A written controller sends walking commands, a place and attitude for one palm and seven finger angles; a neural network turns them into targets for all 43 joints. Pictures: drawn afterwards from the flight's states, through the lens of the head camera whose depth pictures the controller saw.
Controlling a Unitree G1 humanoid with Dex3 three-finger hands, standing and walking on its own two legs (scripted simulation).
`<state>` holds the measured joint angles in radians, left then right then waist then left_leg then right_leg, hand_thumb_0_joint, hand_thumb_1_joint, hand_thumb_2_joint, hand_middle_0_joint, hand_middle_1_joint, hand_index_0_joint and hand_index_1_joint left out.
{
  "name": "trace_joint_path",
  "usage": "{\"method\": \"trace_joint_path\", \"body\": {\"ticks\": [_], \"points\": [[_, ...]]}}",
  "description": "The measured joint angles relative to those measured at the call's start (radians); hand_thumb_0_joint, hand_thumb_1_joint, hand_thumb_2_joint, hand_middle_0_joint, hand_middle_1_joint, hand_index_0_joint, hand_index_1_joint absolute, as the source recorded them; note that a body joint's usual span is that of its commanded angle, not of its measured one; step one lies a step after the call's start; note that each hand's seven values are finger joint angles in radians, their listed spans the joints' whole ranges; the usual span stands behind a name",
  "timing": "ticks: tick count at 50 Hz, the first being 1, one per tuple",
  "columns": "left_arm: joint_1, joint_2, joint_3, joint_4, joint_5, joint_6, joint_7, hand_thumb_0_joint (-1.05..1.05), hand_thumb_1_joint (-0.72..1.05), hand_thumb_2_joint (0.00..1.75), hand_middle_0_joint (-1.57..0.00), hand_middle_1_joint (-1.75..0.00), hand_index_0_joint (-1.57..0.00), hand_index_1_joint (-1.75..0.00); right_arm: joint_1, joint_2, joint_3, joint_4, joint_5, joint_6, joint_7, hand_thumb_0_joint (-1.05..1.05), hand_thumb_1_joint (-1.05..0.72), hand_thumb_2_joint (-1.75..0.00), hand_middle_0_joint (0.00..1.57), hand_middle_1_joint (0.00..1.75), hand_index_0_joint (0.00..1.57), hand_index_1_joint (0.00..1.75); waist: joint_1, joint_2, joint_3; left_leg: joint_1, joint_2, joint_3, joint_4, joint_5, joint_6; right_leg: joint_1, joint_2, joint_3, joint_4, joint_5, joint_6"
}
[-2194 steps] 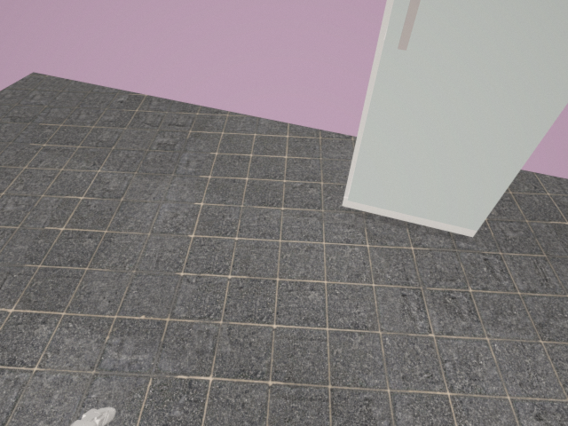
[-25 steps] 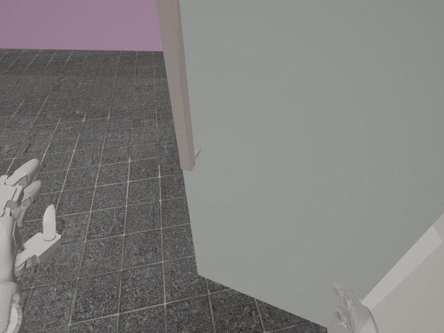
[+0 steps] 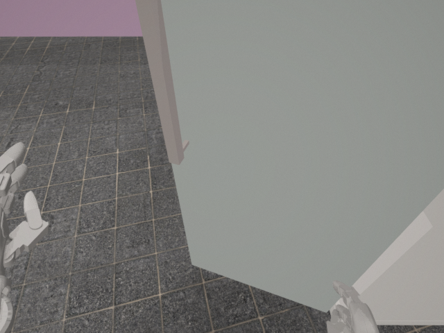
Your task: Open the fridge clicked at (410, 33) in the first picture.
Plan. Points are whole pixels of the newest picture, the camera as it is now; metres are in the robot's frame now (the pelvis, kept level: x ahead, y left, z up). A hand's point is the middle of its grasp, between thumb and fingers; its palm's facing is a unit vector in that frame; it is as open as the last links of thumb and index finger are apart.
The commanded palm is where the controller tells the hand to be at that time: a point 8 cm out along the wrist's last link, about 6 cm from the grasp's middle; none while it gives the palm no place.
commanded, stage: step back with the hand held close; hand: left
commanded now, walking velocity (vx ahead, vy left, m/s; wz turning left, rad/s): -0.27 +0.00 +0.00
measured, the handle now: (169, 76) +0.48 +0.15 +0.24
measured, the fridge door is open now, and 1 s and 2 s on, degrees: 71 71 71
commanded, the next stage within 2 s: stop stepping back and stand still in 0.94 s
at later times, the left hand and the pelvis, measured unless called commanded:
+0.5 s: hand out of the picture +0.11 +0.30 +0.15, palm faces +0.48 -0.76 -0.43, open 7.5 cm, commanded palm +0.05 +0.33 +0.17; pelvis -0.08 +0.03 -0.02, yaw +1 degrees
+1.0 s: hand out of the picture -0.02 +0.31 +0.16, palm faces +0.51 -0.75 -0.42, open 7.5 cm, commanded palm -0.06 +0.33 +0.17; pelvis -0.19 +0.03 -0.01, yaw +2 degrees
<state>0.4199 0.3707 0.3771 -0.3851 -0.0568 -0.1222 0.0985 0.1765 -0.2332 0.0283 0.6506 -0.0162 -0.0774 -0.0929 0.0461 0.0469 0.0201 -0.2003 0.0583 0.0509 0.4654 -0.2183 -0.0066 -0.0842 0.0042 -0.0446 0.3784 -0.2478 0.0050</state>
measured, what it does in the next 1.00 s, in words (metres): walks backwards: right foot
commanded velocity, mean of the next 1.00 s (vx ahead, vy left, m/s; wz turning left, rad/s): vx -0.32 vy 0.00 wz -0.03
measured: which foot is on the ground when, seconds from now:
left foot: down 0.00-0.86, up 0.88-1.00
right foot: down 0.00-0.66, up 0.68-0.82, down 0.84-1.00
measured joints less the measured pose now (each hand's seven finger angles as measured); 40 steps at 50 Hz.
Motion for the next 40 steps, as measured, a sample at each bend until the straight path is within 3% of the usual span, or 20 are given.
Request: {"method": "trace_joint_path", "body": {"ticks": [8,15,20,26,31,34,38,40], "points": [[0.095,0.041,-0.008,-0.079,0.003,-0.009,0.001,0.02,0.89,0.90,-0.21,-0.30,-0.21,-0.30,-0.019,0.002,-0.019,-0.079,0.013,0.055,-0.008,0.02,-0.91,-0.90,0.20,0.30,0.21,0.30,-0.034,-0.029,0.008,-0.090,-0.021,0.038,0.036,0.008,0.028,-0.124,-0.027,0.038,0.083,-0.003,0.027],[0.108,0.089,0.044,-0.111,0.001,-0.044,0.017,0.02,0.88,0.90,-0.21,-0.30,-0.21,-0.30,0.003,0.022,-0.008,-0.105,0.015,0.050,-0.016,0.02,-0.91,-0.90,0.20,0.30,0.20,0.30,-0.029,-0.050,0.010,-0.139,-0.035,0.042,0.067,0.029,0.049,-0.181,-0.043,0.041,0.135,0.008,0.039],[0.069,0.056,0.069,-0.074,0.017,-0.074,0.030,0.02,0.88,0.90,-0.21,-0.30,-0.21,-0.30,0.018,0.026,0.002,-0.100,0.016,0.021,-0.011,0.01,-0.91,-0.90,0.20,0.30,0.21,0.30,-0.021,-0.036,0.016,-0.186,-0.036,0.024,0.109,0.043,0.057,-0.220,-0.044,0.026,0.179,0.014,0.035],[0.059,-0.003,0.035,-0.064,0.034,-0.088,0.038,0.02,0.89,0.90,-0.21,-0.30,-0.21,-0.30,0.046,0.031,0.004,-0.061,0.009,-0.003,-0.006,0.01,-0.90,-0.90,0.20,0.31,0.21,0.30,-0.016,-0.032,0.009,-0.235,-0.044,-0.004,0.153,-0.039,0.048,-0.247,-0.033,0.022,0.188,0.024,0.017],[0.056,0.008,0.020,-0.110,0.037,-0.112,0.054,0.02,0.88,0.90,-0.21,-0.30,-0.21,-0.30,0.047,0.028,0.006,-0.026,-0.003,-0.022,-0.007,0.02,-0.90,-0.90,0.20,0.31,0.21,0.30,-0.014,-0.061,0.021,-0.262,-0.053,-0.006,0.157,-0.056,0.035,-0.274,-0.037,0.030,0.186,0.071,0.023],[0.031,0.027,0.028,-0.109,0.041,-0.125,0.057,0.02,0.88,0.90,-0.21,-0.30,-0.21,-0.30,0.044,0.022,-0.002,-0.024,-0.004,-0.032,-0.015,0.02,-0.90,-0.90,0.20,0.31,0.21,0.30,-0.030,-0.050,0.034,-0.272,-0.046,-0.018,0.147,0.001,0.050,-0.293,-0.018,0.030,0.220,-0.004,0.018],[-0.004,0.070,0.056,-0.089,0.045,-0.131,0.045,0.02,0.88,0.90,-0.21,-0.30,-0.21,-0.30,0.058,0.033,-0.024,-0.034,-0.004,-0.047,-0.012,0.02,-0.90,-0.90,0.20,0.30,0.21,0.30,-0.068,-0.011,0.031,-0.294,-0.020,-0.040,0.091,0.113,0.062,-0.272,0.046,0.013,0.379,-0.123,-0.004],[0.023,0.098,0.084,-0.102,0.031,-0.143,0.045,0.02,0.88,0.90,-0.21,-0.30,-0.21,-0.30,0.065,0.044,-0.024,-0.035,0.001,-0.052,0.000,0.02,-0.90,-0.90,0.20,0.30,0.21,0.30,-0.069,-0.020,0.006,-0.315,-0.013,-0.021,0.057,0.148,0.058,-0.215,0.059,0.001,0.333,-0.173,-0.018]]}}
